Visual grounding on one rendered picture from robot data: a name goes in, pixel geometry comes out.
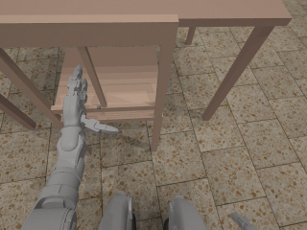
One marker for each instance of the chair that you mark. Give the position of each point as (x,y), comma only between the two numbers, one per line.
(126,82)

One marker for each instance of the left robot upper arm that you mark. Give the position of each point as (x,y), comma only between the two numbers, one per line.
(51,219)

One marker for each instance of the robot shin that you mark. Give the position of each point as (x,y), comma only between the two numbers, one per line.
(170,227)
(129,223)

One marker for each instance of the right robot shin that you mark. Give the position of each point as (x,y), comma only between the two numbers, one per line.
(170,227)

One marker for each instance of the robot left forearm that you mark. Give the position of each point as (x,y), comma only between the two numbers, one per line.
(64,182)

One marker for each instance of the table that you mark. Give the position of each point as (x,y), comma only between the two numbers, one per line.
(263,15)

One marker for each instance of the right robot hand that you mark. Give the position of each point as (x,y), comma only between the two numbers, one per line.
(243,222)

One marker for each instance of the left robot shin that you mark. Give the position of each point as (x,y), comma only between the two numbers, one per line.
(129,223)

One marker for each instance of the left robot hand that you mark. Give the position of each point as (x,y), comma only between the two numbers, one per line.
(73,106)

